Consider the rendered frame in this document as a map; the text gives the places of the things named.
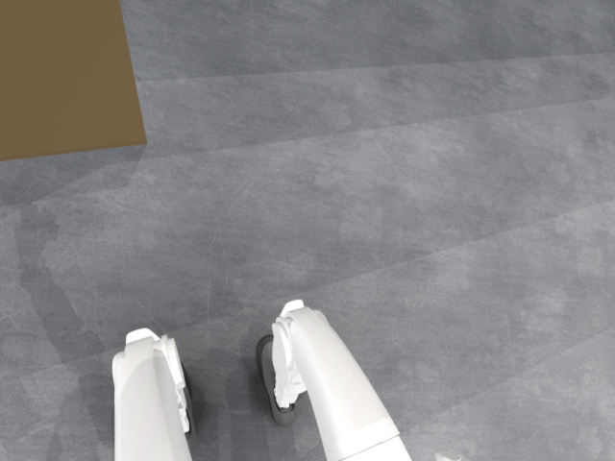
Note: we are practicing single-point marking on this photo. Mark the right robot thigh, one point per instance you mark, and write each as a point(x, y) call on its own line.
point(353, 423)

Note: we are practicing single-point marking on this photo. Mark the cabinet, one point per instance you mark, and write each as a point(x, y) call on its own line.
point(67, 83)

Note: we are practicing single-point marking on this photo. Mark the left robot thigh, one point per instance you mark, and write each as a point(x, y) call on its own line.
point(147, 421)

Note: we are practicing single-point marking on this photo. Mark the robot thigh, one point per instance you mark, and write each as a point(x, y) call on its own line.
point(147, 421)
point(353, 423)

